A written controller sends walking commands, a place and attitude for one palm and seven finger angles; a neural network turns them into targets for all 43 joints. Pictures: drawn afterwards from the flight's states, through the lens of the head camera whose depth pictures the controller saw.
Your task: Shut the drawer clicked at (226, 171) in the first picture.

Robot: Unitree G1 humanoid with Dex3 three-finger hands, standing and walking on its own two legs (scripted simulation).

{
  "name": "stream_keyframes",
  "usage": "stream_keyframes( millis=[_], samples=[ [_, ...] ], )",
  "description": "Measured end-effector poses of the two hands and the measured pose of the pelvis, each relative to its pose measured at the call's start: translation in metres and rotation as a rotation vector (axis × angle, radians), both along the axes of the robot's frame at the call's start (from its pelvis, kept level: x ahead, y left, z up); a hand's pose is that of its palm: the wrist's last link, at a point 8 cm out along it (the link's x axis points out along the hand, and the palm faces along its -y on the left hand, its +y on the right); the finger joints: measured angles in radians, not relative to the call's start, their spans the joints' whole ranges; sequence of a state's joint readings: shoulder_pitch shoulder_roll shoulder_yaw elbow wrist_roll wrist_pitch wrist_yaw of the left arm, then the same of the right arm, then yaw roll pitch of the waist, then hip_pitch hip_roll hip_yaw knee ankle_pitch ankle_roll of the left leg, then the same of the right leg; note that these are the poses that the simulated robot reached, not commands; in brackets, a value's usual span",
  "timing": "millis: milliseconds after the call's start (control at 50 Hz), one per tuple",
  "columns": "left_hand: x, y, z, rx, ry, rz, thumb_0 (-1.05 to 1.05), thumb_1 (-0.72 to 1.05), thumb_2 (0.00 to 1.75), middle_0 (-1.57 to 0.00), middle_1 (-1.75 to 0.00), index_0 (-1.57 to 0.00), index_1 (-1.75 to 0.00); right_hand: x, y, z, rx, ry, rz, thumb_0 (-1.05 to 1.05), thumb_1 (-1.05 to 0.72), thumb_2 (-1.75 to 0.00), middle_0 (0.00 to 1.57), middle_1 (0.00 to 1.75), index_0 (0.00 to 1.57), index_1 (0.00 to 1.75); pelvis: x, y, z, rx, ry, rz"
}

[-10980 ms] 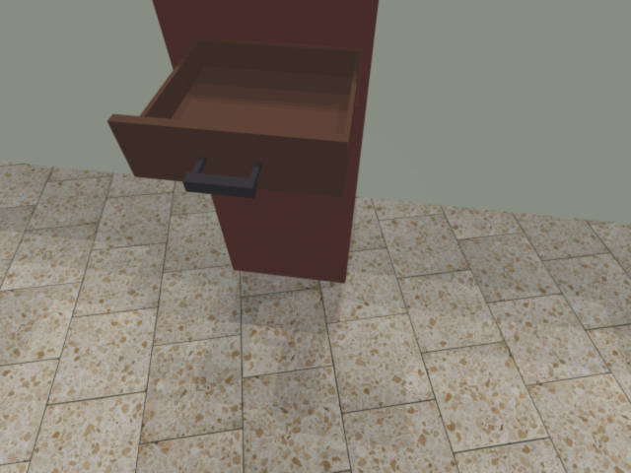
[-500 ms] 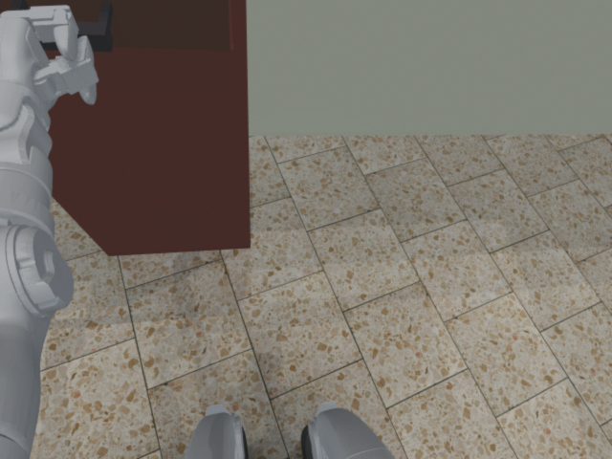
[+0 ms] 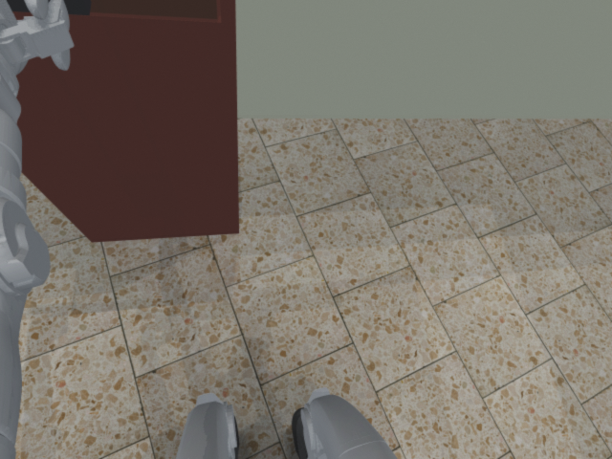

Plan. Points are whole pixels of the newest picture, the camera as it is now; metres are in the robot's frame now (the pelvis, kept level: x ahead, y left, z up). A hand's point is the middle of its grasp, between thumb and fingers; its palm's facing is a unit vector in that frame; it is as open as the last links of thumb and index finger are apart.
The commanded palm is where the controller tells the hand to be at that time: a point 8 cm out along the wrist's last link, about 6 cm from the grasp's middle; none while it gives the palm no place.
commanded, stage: pull the fist back off the drawer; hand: left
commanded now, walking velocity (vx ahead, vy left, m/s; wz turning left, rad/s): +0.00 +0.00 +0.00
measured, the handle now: out of the picture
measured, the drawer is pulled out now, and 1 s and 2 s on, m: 0.00 0.00 0.00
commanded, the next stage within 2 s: draw the hand back to the body in 0.58 s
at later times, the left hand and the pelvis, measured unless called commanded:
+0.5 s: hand (64, 37) +0.57 +0.18 +0.13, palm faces +0.00 -1.00 -0.01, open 3.2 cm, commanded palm +0.55 +0.22 +0.13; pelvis +0.02 +0.01 +0.01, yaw -1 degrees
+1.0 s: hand (23, 94) +0.48 +0.20 +0.15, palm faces -0.01 -1.00 -0.02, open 3.3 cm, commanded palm +0.44 +0.25 +0.16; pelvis +0.05 +0.00 +0.04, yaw +0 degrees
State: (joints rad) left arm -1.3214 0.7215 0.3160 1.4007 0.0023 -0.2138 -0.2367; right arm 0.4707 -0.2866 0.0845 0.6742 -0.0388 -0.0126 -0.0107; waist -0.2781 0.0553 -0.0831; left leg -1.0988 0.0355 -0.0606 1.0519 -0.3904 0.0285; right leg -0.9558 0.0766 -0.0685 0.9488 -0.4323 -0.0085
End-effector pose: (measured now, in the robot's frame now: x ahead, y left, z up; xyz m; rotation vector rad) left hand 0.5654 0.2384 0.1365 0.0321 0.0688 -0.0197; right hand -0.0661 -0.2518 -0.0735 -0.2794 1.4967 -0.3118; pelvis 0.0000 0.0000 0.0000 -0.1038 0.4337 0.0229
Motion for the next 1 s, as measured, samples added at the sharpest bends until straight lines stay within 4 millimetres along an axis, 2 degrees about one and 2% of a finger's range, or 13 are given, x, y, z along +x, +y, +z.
stream_keyframes(
  millis=[300, 480, 780, 880, 1000],
  samples=[
    [-0.003, -0.004, -0.002, -0.016, -0.007, 0.005, 0.04, 0.75, 0.90, -1.40, -1.60, -1.40, -1.60, 0.000, 0.012, 0.000, 0.037, -0.010, -0.024, 0.00, -0.90, -0.90, 0.21, 0.30, 0.20, 0.30, 0.002, 0.005, 0.004, 0.007, -0.015, -0.014],
    [-0.010, -0.006, -0.006, -0.025, -0.016, 0.016, 0.02, 0.84, 0.90, -1.40, -1.60, -1.40, -1.60, 0.019, 0.013, 0.002, 0.063, -0.036, -0.042, 0.00, -0.90, -0.90, 0.21, 0.30, 0.20, 0.30, 0.017, 0.006, 0.013, 0.021, -0.037, -0.033],
    [-0.030, 0.007, -0.002, -0.019, -0.059, 0.013, 0.02, 0.90, 0.90, -1.40, -1.60, -1.40, -1.60, 0.086, -0.007, 0.003, 0.056, -0.137, -0.011, 0.00, -0.90, -0.90, 0.20, 0.30, 0.20, 0.30, 0.040, 0.001, 0.022, 0.036, -0.079, -0.030],
    [-0.059, 0.007, 0.004, -0.019, -0.072, -0.010, 0.01, 0.90, 0.90, -1.40, -1.60, -1.40, -1.60, 0.117, -0.007, 0.006, 0.086, -0.226, -0.004, 0.00, -0.90, -0.90, 0.20, 0.30, 0.20, 0.30, 0.049, 0.000, 0.031, 0.046, -0.123, -0.038],
    [-0.106, 0.013, 0.014, -0.011, -0.080, 0.008, 0.02, 0.90, 0.90, -1.40, -1.60, -1.40, -1.60, 0.168, -0.006, 0.014, 0.110, -0.386, 0.048, 0.01, -0.90, -0.90, 0.20, 0.30, 0.20, 0.30, 0.052, -0.003, 0.040, 0.057, -0.194, -0.027]
  ],
)
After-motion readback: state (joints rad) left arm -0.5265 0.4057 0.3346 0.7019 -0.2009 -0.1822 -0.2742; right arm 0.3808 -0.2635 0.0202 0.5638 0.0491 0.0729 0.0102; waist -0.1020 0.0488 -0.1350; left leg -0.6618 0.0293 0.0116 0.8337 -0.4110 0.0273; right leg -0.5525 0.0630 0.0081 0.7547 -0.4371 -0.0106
